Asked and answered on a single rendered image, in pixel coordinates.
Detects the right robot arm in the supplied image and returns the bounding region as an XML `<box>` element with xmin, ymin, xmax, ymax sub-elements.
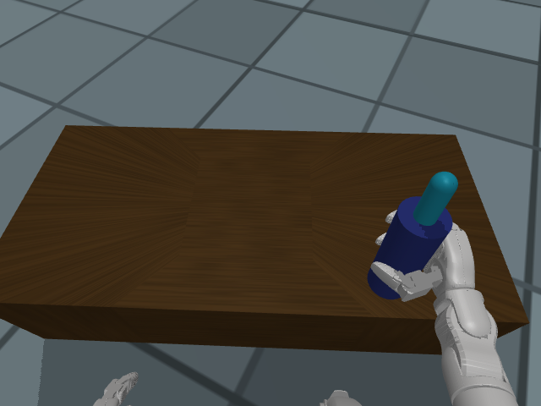
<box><xmin>433</xmin><ymin>288</ymin><xmax>518</xmax><ymax>406</ymax></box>

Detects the bottle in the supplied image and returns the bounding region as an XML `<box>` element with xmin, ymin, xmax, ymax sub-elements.
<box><xmin>367</xmin><ymin>172</ymin><xmax>458</xmax><ymax>299</ymax></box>

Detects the right robot hand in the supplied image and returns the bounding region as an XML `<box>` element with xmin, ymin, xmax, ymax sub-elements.
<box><xmin>371</xmin><ymin>210</ymin><xmax>475</xmax><ymax>302</ymax></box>

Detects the left robot hand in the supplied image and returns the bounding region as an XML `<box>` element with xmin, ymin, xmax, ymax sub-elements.
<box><xmin>93</xmin><ymin>372</ymin><xmax>139</xmax><ymax>406</ymax></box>

